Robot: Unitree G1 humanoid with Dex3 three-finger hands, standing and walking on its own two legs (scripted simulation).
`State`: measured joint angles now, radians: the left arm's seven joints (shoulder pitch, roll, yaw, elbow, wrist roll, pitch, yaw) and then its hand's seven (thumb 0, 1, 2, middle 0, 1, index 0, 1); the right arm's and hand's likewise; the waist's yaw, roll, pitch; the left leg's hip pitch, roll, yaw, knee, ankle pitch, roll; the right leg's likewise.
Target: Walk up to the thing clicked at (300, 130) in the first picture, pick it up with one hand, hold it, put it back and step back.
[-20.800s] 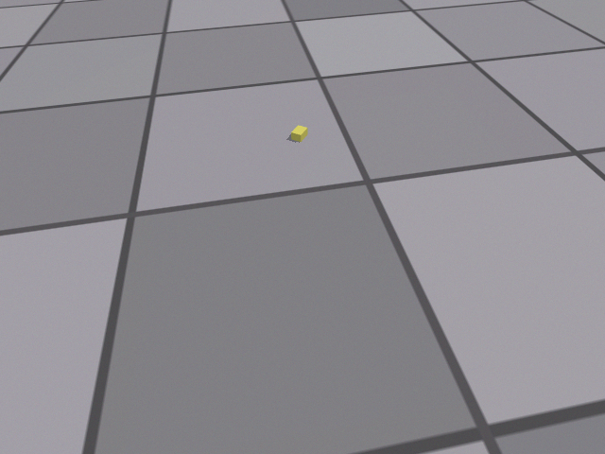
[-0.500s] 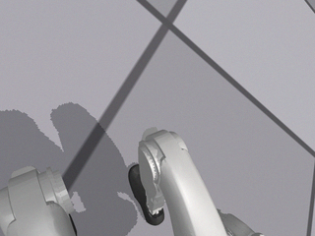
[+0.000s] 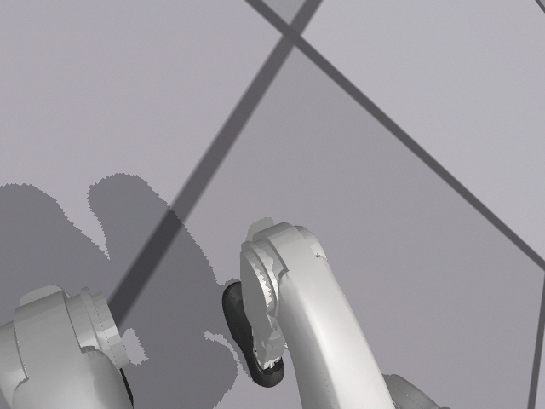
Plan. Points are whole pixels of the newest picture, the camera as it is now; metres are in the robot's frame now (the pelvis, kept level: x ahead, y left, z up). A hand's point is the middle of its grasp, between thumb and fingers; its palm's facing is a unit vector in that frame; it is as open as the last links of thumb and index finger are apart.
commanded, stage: close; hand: left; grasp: from above
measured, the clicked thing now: out of the picture +0.44 +0.32 -0.28
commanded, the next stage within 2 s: settle in 1.08 s
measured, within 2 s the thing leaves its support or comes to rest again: leaves its support in 1.48 s
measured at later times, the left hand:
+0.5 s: hand out of the picture +0.42 +0.31 -0.25, palm faces -0.44 -0.15 -0.89, open 9.2 cm
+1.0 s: hand out of the picture +0.43 +0.31 -0.25, palm faces -0.44 -0.13 -0.89, open 9.1 cm
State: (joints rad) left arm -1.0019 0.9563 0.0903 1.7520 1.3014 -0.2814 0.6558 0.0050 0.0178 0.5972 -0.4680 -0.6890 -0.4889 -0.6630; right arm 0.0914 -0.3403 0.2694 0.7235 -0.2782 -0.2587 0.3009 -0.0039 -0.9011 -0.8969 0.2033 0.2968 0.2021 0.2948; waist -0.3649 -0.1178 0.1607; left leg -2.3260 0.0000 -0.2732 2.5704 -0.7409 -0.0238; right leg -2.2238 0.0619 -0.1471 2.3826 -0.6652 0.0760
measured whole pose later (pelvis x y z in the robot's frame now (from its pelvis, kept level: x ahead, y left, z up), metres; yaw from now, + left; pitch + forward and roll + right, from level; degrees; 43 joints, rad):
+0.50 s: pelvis +0.00 +0.00 +0.00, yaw +0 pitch +27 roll -14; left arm -1.02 0.95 0.12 1.77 1.30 -0.23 0.68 0.00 0.21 0.32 -0.71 -0.44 -0.74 -0.41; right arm 0.07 -0.37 0.25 0.71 -0.27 -0.28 0.30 0.00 -0.90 -0.90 0.20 0.30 0.20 0.29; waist -0.38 -0.13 0.17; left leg -2.32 0.01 -0.27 2.55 -0.73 -0.02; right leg -2.22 0.07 -0.14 2.37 -0.65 0.08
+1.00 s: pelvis +0.00 +0.00 +0.00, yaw +0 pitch +27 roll -14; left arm -1.02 0.97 0.09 1.76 1.29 -0.26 0.69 -0.02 0.18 0.31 -0.79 -0.37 -0.81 -0.34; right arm 0.08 -0.36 0.28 0.69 -0.28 -0.27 0.28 0.00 -0.90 -0.90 0.20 0.30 0.20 0.29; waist -0.38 -0.13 0.18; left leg -2.32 0.01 -0.27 2.55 -0.73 -0.02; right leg -2.22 0.07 -0.15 2.36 -0.65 0.08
